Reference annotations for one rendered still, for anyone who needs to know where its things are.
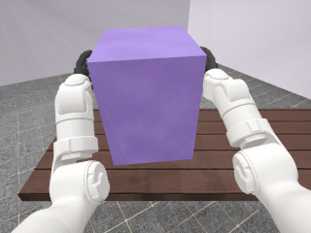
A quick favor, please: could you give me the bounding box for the carton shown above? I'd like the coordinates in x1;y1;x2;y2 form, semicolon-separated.
86;25;207;166

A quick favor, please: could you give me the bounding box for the right robot upper arm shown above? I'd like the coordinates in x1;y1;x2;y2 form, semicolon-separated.
232;143;311;233

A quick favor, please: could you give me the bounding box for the table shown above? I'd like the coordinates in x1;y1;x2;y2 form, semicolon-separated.
18;108;311;209

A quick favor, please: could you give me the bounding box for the right robot forearm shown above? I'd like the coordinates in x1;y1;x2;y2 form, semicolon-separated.
202;68;298;179

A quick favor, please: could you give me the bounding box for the left robot forearm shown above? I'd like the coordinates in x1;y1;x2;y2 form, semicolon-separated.
49;74;99;200

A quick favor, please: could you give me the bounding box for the right robot hand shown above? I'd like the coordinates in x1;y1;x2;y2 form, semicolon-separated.
201;47;218;76

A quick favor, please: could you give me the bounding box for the left robot upper arm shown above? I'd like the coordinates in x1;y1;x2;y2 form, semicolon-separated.
11;160;110;233

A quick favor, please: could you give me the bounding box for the left robot hand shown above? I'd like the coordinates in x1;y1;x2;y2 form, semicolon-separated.
74;50;93;90

